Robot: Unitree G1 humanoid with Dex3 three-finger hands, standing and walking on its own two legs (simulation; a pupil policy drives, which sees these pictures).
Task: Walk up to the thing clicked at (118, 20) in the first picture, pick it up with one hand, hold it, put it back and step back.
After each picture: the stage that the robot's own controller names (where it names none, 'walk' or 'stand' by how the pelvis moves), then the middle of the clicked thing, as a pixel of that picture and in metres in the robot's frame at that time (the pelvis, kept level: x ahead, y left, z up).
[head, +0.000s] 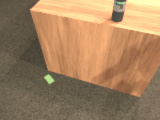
stand; (120, 0) +0.88 -0.18 +0.03
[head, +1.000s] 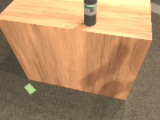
rise first; (90, 2) +0.80 +0.03 +0.06
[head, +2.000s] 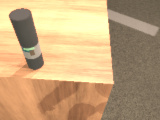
stand; (29, 42) +0.49 +0.24 +0.06
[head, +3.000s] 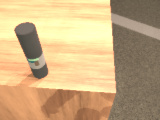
stand; (34, 53) +0.47 +0.23 +0.04
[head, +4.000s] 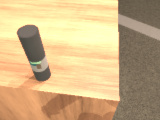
stand; (36, 56) +0.46 +0.22 +0.03
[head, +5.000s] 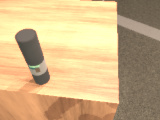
stand; (35, 60) +0.44 +0.23 +0.03
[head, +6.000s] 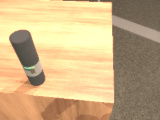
stand; (30, 61) +0.44 +0.24 +0.03
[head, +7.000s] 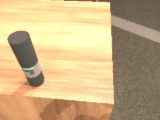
stand; (29, 62) +0.43 +0.25 +0.03
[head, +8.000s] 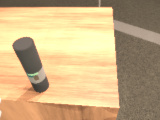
rise first; (33, 68) +0.41 +0.25 +0.03
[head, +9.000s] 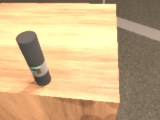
go down; (36, 61) +0.44 +0.25 +0.04
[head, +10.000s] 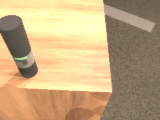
go down; (21, 51) +0.45 +0.23 +0.05
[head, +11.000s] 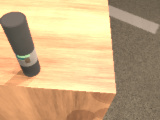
go down; (24, 49) +0.45 +0.22 +0.07
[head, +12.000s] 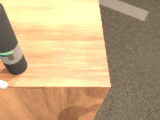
close in; (6, 44) +0.43 +0.24 +0.09
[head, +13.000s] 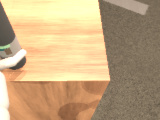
close; (3, 38) +0.45 +0.24 +0.10
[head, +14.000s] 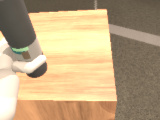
lift; (22, 40) +0.33 +0.17 +0.26
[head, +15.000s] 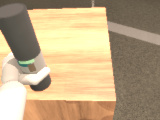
hold; (28, 54) +0.33 +0.18 +0.21
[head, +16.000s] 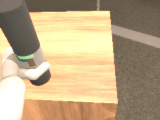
hold; (27, 48) +0.33 +0.18 +0.23
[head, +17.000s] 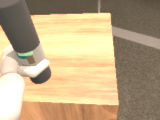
crouch; (27, 46) +0.34 +0.18 +0.24
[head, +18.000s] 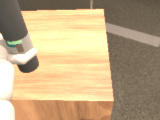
crouch; (16, 35) +0.39 +0.21 +0.23
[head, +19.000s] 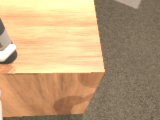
lower; out of the picture +0.46 +0.25 +0.11
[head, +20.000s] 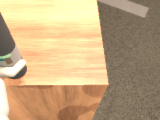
lower; (3, 48) +0.42 +0.23 +0.10
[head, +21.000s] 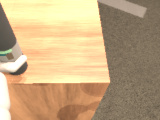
lower; (4, 43) +0.43 +0.23 +0.10
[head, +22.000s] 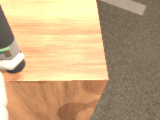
lower; (2, 41) +0.44 +0.24 +0.11
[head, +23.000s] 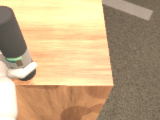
draw back; (15, 50) +0.41 +0.21 +0.10
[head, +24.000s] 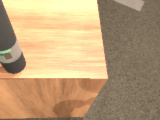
rise; (3, 41) +0.42 +0.22 +0.11
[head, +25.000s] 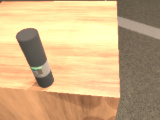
sink last; (38, 61) +0.42 +0.22 +0.07
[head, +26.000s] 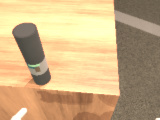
stand; (35, 58) +0.41 +0.21 +0.07
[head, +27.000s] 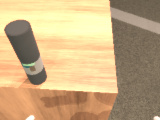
stand; (29, 57) +0.41 +0.22 +0.08
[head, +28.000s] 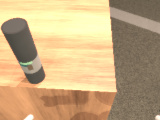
stand; (27, 55) +0.41 +0.22 +0.09
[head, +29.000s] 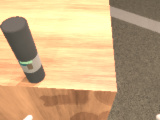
stand; (27, 55) +0.41 +0.22 +0.10
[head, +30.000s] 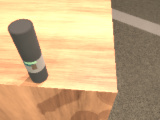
stand; (31, 55) +0.42 +0.21 +0.08
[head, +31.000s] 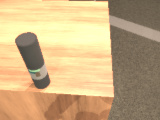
walk; (35, 64) +0.43 +0.22 +0.03
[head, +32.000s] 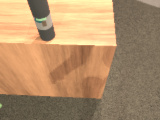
walk; (41, 13) +0.59 +0.21 +0.06
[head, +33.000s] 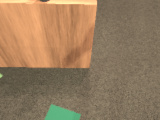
walk; out of the picture +0.93 +0.26 +0.05
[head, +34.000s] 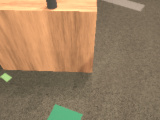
stand; out of the picture +1.03 +0.27 +0.04
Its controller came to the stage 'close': yes
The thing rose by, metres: 0.22
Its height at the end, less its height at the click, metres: +0.00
